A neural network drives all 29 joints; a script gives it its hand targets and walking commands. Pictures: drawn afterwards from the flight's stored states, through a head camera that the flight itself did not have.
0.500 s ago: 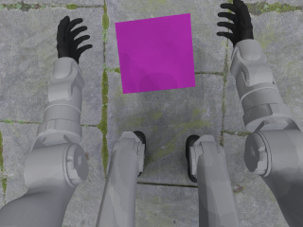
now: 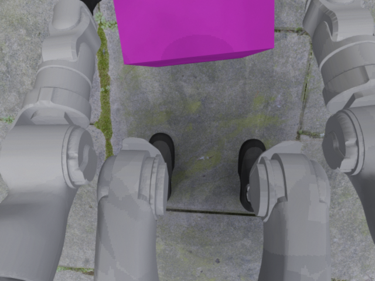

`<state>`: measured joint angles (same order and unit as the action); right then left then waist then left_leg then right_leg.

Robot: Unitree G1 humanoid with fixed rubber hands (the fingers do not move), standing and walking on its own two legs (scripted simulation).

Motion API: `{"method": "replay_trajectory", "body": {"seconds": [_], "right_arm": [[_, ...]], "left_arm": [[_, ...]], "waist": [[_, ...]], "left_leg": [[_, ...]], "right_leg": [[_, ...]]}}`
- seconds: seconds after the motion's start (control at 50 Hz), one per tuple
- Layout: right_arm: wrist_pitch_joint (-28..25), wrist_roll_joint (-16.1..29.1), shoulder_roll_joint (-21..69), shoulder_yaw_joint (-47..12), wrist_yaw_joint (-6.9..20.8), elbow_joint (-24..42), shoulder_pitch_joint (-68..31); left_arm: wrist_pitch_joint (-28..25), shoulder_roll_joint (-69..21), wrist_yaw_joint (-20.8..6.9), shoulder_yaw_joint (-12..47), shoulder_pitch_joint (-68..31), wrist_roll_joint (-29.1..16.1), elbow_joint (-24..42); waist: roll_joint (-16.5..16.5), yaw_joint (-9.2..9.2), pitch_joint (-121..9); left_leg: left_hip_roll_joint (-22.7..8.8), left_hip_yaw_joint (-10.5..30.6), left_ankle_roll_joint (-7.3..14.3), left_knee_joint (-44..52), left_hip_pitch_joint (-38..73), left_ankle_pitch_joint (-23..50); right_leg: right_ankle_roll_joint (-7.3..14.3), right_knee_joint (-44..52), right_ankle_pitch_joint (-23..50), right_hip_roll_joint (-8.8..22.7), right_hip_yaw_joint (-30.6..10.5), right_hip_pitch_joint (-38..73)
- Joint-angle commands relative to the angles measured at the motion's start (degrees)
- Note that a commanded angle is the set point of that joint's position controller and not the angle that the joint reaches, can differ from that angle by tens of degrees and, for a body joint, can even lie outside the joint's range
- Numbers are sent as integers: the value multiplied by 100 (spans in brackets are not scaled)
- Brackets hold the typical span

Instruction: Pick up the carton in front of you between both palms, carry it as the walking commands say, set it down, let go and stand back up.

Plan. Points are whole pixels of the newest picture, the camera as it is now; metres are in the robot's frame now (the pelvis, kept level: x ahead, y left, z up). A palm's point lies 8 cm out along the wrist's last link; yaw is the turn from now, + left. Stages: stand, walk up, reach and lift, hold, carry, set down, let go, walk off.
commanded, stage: reach and lift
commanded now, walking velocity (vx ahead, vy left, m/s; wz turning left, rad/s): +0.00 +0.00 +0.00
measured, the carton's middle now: (193, 2) +0.54 +0.04 -0.26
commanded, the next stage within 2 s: none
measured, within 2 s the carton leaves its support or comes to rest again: leaves its support in 0.84 s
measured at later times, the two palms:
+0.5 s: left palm out of the picture +0.54 +0.19 -0.18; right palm out of the picture +0.56 -0.12 -0.18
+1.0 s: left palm out of the picture +0.53 +0.18 -0.10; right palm out of the picture +0.56 -0.11 -0.11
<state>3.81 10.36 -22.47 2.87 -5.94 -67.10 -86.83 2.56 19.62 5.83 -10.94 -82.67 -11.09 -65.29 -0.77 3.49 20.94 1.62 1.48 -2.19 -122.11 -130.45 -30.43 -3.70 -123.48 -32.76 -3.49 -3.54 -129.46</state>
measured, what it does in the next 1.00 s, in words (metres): stands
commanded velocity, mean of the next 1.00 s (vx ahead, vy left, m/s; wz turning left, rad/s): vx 0.00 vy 0.00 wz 0.00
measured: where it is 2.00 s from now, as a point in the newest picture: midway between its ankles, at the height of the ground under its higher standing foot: (205, 183)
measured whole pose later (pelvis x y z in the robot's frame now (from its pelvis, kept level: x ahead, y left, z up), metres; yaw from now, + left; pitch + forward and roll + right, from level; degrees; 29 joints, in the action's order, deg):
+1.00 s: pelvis +0.01 -0.01 +0.00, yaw +0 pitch +40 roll +0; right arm 15.0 3.2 -10.3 11.5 -9.3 -49.1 -73.5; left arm 15.4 9.8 8.0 -18.2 -69.7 -4.0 -45.0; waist 0.7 3.5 7.1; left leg 4.4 4.2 -4.8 -123.1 -130.3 -32.6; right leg -4.2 -124.4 -35.0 -6.0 -3.6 -129.2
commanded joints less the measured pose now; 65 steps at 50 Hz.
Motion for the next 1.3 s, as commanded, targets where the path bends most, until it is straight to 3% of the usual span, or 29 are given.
{"method": "replay_trajectory", "body": {"seconds": [0.0,0.1,0.18,0.24,0.34,0.44,0.5,0.52,0.56,0.62,0.72,0.8,0.84,0.88,0.92,0.98,1.02,1.06,1.14,1.28], "right_arm": [[-200,135,-523,-173,-18,845,-1820],[-172,254,-407,-285,-54,819,-1561],[-137,60,-287,-120,-76,356,-1046],[-186,-54,-281,22,-79,400,-1130],[-225,75,-116,-164,-114,665,-1591],[-128,191,804,-593,-35,737,-2201],[-5,-130,2262,-558,269,589,-2701],[63,-179,3459,-740,545,610,-2960],[172,-405,4786,-624,1009,626,-2985],[341,-477,5659,-493,1388,862,-2899],[457,-214,6394,-874,1453,1681,-2933],[595,148,6922,-1495,1258,2850,-3223],[715,191,7089,-1690,1166,3322,-3283],[887,53,7309,-1637,1146,3438,-3090],[1021,-226,7554,-1542,1143,3267,-2646],[1257,-826,7736,-953,1219,2379,-1759],[1370,-1229,7772,-386,1320,1789,-1372],[1395,-1446,7840,-46,1400,1693,-1412],[1412,-1511,7872,80,1484,1865,-1783],[1599,-1492,8030,-130,1552,2112,-1888]], "left_arm": [[-225,930,40,-19,-1512,-87,440],[-226,806,88,74,-1274,-117,400],[-217,612,50,162,-1061,-160,337],[-238,517,5,165,-1172,-156,426],[-254,447,20,225,-1506,-151,577],[-170,-218,-32,445,-1994,-165,493],[-43,-1705,-358,626,-2712,78,475],[41,-2955,-650,921,-3101,90,622],[233,-4322,-1130,1002,-3442,298,780],[496,-5256,-1562,1062,-3427,375,1178],[656,-5822,-1731,1362,-3426,141,2001],[821,-6392,-1592,2031,-3605,-309,3163],[1028,-6692,-1514,2143,-3324,-307,3372],[1242,-6782,-1538,2020,-2915,-80,3259],[1360,-6997,-1551,2007,-2632,136,3240],[1546,-7167,-1645,1692,-2279,609,2749],[1635,-7187,-1730,1250,-2035,1032,2247],[1671,-7248,-1773,973,-2031,1295,2148],[1684,-7318,-1784,763,-2188,1487,2140],[1874,-7576,-1818,903,-2200,1485,2244]], "waist": [[632,284,-7212],[456,363,-7465],[422,123,-7066],[352,35,-6784],[375,209,-6921],[627,310,-6695],[512,228,-6400],[497,192,-6386],[407,167,-6075],[377,183,-6136],[532,269,-7435],[522,296,-9894],[516,322,-10797],[464,353,-10765],[465,205,-10436],[339,12,-8953],[219,-32,-7849],[116,-4,-7573],[155,82,-7894],[263,20,-8731]], "left_leg": [[-78,-324,-50,629,3627,2210],[-20,-399,-75,562,3886,2461],[1,-393,-94,559,3598,2313],[5,-396,-96,535,3393,2182],[16,-442,-87,592,3314,2033],[92,-470,-42,730,3207,1448],[183,-521,-57,696,3143,1233],[270,-522,-17,657,3252,1305],[354,-578,3,563,3193,1303],[425,-634,69,492,3092,1505],[455,-664,101,400,3489,2334],[542,-725,32,400,4715,3294],[603,-714,4,523,5191,3544],[641,-762,-9,699,4985,3268],[691,-820,-26,944,4544,2800],[688,-801,-17,1411,3864,1852],[677,-797,-4,1744,3356,1122],[706,-830,5,1995,3306,840],[749,-798,36,2356,3695,811],[763,-785,60,2928,4520,562]], "right_leg": [[74,590,1839,124,530,3256],[50,488,2056,49,567,3440],[65,539,1978,15,554,3234],[80,600,1864,24,510,2959],[101,651,1778,23,471,3175],[116,724,1310,-85,525,3417],[153,739,1136,-211,536,3298],[181,701,1164,-307,567,3210],[230,590,1128,-378,597,2869],[258,534,1298,-455,700,2643],[309,420,2132,-482,767,3171],[279,427,2966,-564,884,4210],[260,546,3109,-600,944,4520],[221,761,2920,-620,955,4526],[196,1027,2635,-649,961,4414],[231,1512,1725,-687,935,3612],[271,1866,994,-705,908,3052],[297,2106,735,-708,924,2988],[313,2452,684,-717,925,3227],[259,3082,448,-737,905,4004]]}}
